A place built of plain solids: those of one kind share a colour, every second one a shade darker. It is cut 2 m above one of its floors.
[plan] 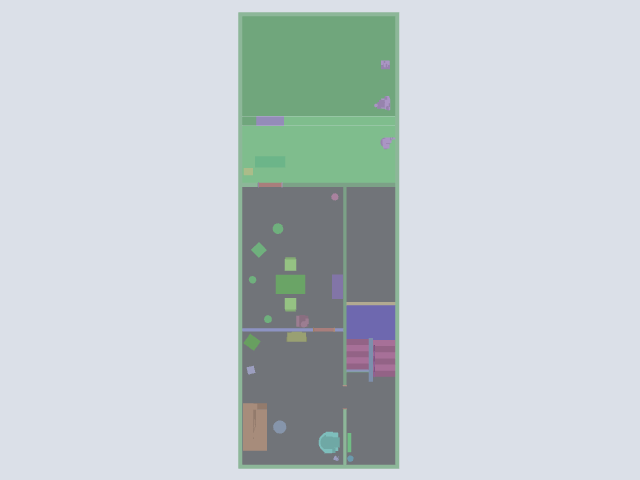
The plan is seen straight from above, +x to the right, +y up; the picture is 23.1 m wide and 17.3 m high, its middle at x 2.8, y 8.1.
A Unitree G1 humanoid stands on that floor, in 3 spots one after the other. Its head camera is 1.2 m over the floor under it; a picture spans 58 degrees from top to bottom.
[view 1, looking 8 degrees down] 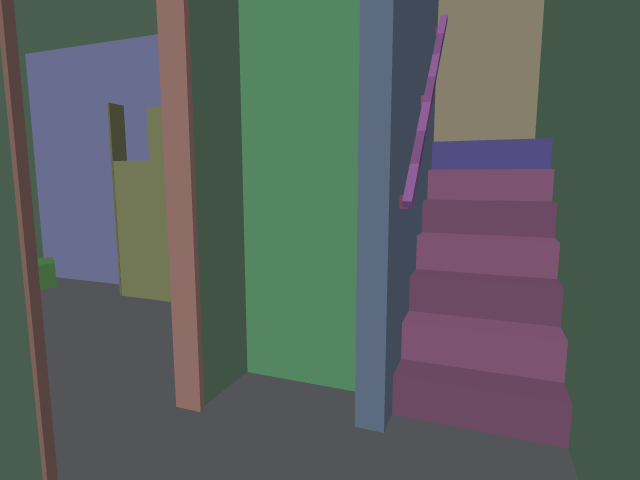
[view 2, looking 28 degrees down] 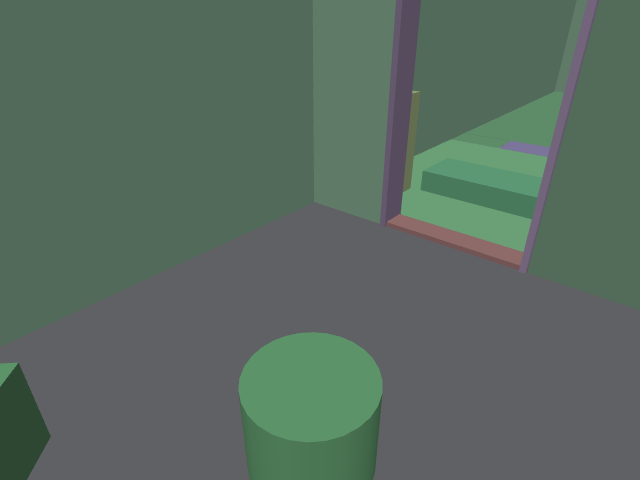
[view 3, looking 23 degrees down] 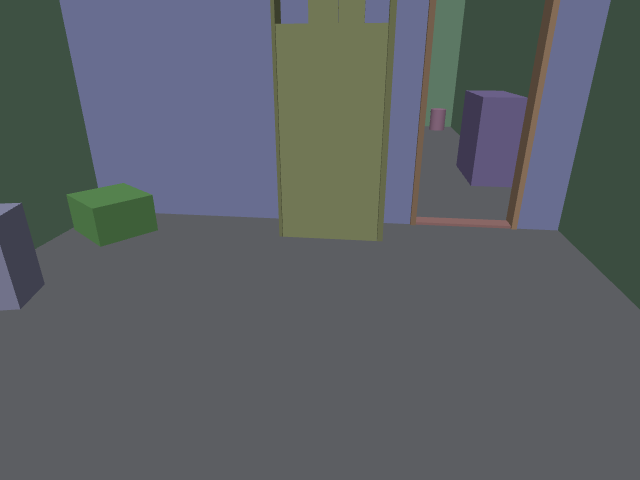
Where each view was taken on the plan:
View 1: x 5.11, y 1.09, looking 111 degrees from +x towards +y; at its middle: under_head_face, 2.43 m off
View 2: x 1.85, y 7.87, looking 130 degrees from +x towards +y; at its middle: ground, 2.56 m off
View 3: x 2.24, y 1.60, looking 97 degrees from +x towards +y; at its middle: ground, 3.07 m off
